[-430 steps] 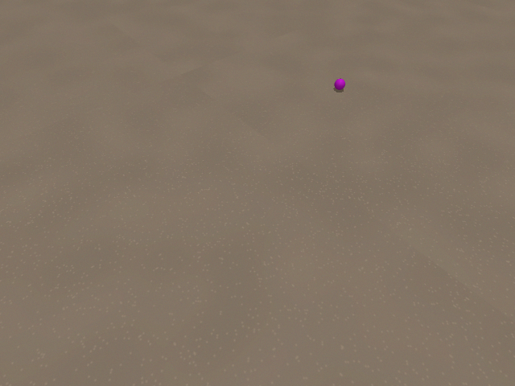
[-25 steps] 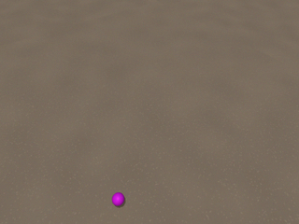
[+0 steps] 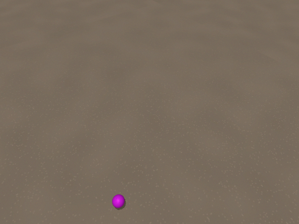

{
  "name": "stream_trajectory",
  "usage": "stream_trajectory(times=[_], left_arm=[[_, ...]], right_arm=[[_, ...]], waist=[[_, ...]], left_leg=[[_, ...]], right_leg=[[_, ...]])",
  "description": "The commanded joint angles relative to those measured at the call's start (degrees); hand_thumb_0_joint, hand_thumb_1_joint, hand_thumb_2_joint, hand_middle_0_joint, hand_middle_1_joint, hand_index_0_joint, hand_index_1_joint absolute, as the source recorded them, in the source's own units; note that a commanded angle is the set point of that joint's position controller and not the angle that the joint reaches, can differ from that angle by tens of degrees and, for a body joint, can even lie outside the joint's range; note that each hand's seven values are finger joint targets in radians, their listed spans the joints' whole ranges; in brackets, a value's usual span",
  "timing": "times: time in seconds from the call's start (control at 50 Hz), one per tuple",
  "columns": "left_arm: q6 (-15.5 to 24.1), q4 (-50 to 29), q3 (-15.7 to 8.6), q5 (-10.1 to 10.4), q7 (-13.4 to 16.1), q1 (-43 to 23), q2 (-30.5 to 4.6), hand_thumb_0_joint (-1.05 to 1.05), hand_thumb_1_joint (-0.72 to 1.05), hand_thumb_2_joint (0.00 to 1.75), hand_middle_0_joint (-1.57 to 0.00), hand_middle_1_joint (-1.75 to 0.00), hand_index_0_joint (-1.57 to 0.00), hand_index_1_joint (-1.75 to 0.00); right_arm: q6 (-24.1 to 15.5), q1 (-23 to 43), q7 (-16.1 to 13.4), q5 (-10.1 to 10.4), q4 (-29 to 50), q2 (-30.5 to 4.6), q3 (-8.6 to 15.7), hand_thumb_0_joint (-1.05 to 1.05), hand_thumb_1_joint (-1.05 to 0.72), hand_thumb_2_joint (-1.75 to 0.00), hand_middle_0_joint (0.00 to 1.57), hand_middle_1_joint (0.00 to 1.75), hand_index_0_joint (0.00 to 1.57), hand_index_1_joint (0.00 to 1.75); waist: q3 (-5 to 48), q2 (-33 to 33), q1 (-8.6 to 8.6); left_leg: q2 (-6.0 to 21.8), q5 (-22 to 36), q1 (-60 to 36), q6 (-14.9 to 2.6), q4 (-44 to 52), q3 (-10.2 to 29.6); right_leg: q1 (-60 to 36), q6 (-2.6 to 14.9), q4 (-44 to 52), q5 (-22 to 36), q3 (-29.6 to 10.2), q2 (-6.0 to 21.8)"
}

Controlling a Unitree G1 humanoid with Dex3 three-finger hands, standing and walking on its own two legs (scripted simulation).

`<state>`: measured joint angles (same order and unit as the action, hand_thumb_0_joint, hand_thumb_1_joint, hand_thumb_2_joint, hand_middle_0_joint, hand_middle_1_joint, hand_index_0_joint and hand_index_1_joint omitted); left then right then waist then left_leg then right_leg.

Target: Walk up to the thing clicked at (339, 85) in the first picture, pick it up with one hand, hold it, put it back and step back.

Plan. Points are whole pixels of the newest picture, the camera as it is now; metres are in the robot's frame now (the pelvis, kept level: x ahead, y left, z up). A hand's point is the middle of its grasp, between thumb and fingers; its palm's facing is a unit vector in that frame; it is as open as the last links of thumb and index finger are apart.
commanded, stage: stand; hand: left
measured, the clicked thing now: (118, 201) +0.38 +0.19 -0.75
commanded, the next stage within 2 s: walk up in 1.42 s
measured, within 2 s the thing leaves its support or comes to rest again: neither
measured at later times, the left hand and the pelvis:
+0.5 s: hand out of the picture +0.05 +0.25 -0.16, palm faces -0.02 -0.94 -0.35, open 7.4 cm; pelvis -0.01 +0.00 +0.00, yaw +0 degrees
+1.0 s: hand out of the picture +0.05 +0.26 -0.16, palm faces -0.02 -0.94 -0.35, open 7.4 cm; pelvis -0.01 +0.00 +0.00, yaw +0 degrees
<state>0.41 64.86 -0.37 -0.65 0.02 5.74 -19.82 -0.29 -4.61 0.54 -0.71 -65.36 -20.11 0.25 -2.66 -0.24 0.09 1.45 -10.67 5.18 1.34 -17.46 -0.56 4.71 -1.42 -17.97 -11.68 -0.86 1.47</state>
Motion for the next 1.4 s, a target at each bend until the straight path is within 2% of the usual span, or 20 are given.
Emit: stream_trajectory(times=[0.0,0.16,0.26,0.34,0.42,0.58,0.68,0.72,0.8,0.92,1.02,1.12,1.22,1.36,1.38], left_arm=[[1.32,-3.25,-2.28,0.15,0.81,-1.77,-12.55,0.0,0.9,0.9,-0.2,-0.3,-0.2,-0.3],[1.15,-3.16,-2.4,0.19,0.73,-1.73,-12.79,0.0,0.9,0.9,-0.2,-0.3,-0.2,-0.3],[1.39,-3.41,-2.31,0.13,0.69,-1.35,-12.92,0.0,0.9,0.9,-0.2,-0.3,-0.2,-0.3],[1.23,-3.34,-2.26,0.25,0.64,-1.05,-12.7,0.0,0.9,0.9,-0.2,-0.3,-0.2,-0.3],[1.19,-3.43,-2.38,0.07,0.59,-1.26,-12.93,0.0,0.9,0.9,-0.2,-0.3,-0.2,-0.3],[1.29,-3.61,-2.31,0.14,0.53,-0.84,-13.11,0.0,0.9,0.9,-0.2,-0.3,-0.2,-0.3],[1.1,-3.58,-2.06,0.1,0.42,-0.1,-12.58,0.0,0.9,0.9,-0.2,-0.3,-0.2,-0.3],[1.2,-3.69,-2.13,0.12,0.5,-0.56,-13.03,0.0,0.9,0.9,-0.2,-0.3,-0.2,-0.3],[1.16,-3.67,-2.06,0.11,0.5,-0.06,-13.19,0.0,0.9,0.9,-0.2,-0.3,-0.2,-0.3],[1.35,-3.6,-1.99,0.14,0.58,-0.28,-12.96,0.0,0.9,0.9,-0.2,-0.3,-0.2,-0.3],[1.18,-3.73,-2.0,0.14,0.57,-0.33,-13.08,0.0,0.9,0.9,-0.2,-0.3,-0.2,-0.3],[1.26,-3.87,-1.87,0.05,0.53,0.27,-12.55,0.0,0.9,0.9,-0.2,-0.3,-0.2,-0.3],[1.2,-3.76,-1.9,0.16,0.59,-0.16,-12.86,0.0,0.9,0.9,-0.2,-0.3,-0.2,-0.3],[1.37,-3.91,-1.87,0.1,0.65,0.04,-12.77,0.0,0.9,0.9,-0.2,-0.3,-0.2,-0.3],[1.35,-3.81,-1.78,0.09,0.67,0.41,-12.54,0.0,0.9,0.9,-0.2,-0.3,-0.2,-0.3]], right_arm=[[-1.4,2.59,-1.06,0.34,3.41,-12.38,2.2,0.0,-0.9,-0.9,0.2,0.3,0.2,0.3],[-1.34,1.91,-1.0,0.31,3.4,-12.17,2.13,0.0,-0.9,-0.9,0.2,0.3,0.2,0.3],[-1.29,1.89,-0.89,0.32,3.52,-12.27,2.22,0.0,-0.9,-0.9,0.2,0.3,0.2,0.3],[-1.22,1.3,-0.83,0.21,3.33,-12.35,2.2,0.0,-0.9,-0.9,0.2,0.3,0.2,0.3],[-1.24,1.16,-0.8,0.1,3.45,-12.3,2.26,0.0,-0.9,-0.9,0.2,0.3,0.2,0.3],[-1.38,0.36,-0.78,0.16,3.51,-12.25,2.15,0.0,-0.9,-0.9,0.2,0.3,0.2,0.3],[-1.41,0.32,-0.85,0.07,3.32,-12.66,2.24,0.0,-0.9,-0.9,0.2,0.3,0.2,0.3],[-1.41,-0.06,-0.8,0.14,3.38,-12.36,2.22,0.0,-0.9,-0.9,0.2,0.3,0.2,0.3],[-1.4,-0.03,-0.78,0.18,3.29,-12.22,2.2,0.0,-0.9,-0.9,0.2,0.3,0.2,0.3],[-1.41,0.13,-0.71,0.24,3.43,-12.29,2.14,0.0,-0.9,-0.9,0.2,0.3,0.2,0.3],[-1.35,-0.3,-0.76,0.12,3.34,-12.23,2.05,0.0,-0.9,-0.9,0.2,0.3,0.2,0.3],[-1.47,0.57,-0.81,0.3,3.6,-12.55,2.17,0.0,-0.9,-0.9,0.2,0.3,0.2,0.3],[-1.38,0.24,-0.71,0.25,3.59,-12.37,2.19,0.0,-0.9,-0.9,0.2,0.3,0.2,0.3],[-1.36,0.45,-0.85,0.34,3.84,-12.41,2.26,0.0,-0.9,-0.9,0.2,0.3,0.2,0.3],[-1.32,0.24,-0.85,0.37,3.75,-12.7,2.26,0.0,-0.9,-0.9,0.2,0.3,0.2,0.3]], waist=[[5.75,0.45,-0.17],[4.33,0.65,-0.22],[4.06,0.95,-0.29],[2.92,-0.26,-0.23],[3.12,0.39,-0.3],[3.92,0.23,-0.3],[3.14,-0.27,-0.05],[3.83,0.72,-0.28],[3.37,0.81,-0.18],[3.77,0.76,-0.32],[2.88,0.44,-0.37],[3.76,-0.43,0.1],[2.9,0.99,-0.17],[4.77,0.48,-0.13],[4.65,-0.04,-0.17]], left_leg=[[6.63,14.77,-2.61,-2.06,0.75,4.04],[6.28,10.67,-1.26,-2.07,1.8,4.24],[6.29,10.93,-1.99,-2.03,1.59,4.47],[5.92,6.8,0.1,-2.02,2.36,4.49],[6.01,5.73,0.16,-2.03,2.47,4.75],[6.11,7.66,-0.1,-2.22,2.07,4.91],[6.07,5.53,0.43,-2.23,2.44,4.95],[6.24,7.56,0.06,-2.2,2.25,5.1],[6.13,6.8,-0.32,-2.14,2.28,5.08],[6.02,8.32,-0.12,-2.35,1.73,4.98],[5.88,6.29,0.67,-2.13,2.51,5.02],[6.06,9.78,-0.42,-2.31,1.6,4.92],[6.06,7.07,0.41,-2.26,2.19,5.17],[6.19,11.89,-1.49,-2.26,0.81,4.87],[6.0,10.93,-0.98,-2.35,0.85,4.6]], right_leg=[[-0.42,2.09,1.73,15.3,-3.38,6.29],[0.4,2.26,2.47,10.92,-3.62,6.07],[1.46,2.11,2.72,11.09,-3.72,5.95],[1.46,2.14,3.45,7.67,-3.87,5.9],[1.82,2.26,3.26,6.21,-3.89,5.82],[1.21,2.27,2.8,8.24,-3.99,6.06],[1.8,2.26,3.04,6.15,-4.02,5.93],[1.4,2.33,2.37,7.48,-3.93,6.06],[2.37,2.33,2.82,6.26,-3.99,5.85],[1.01,2.22,2.65,9.19,-3.97,6.18],[1.81,2.21,2.84,6.69,-3.77,6.01],[1.53,2.11,2.5,9.58,-3.67,6.08],[1.67,2.26,2.69,6.66,-3.53,5.95],[0.99,2.31,2.01,11.6,-3.46,6.2],[0.78,2.07,2.46,11.53,-3.57,6.24]])
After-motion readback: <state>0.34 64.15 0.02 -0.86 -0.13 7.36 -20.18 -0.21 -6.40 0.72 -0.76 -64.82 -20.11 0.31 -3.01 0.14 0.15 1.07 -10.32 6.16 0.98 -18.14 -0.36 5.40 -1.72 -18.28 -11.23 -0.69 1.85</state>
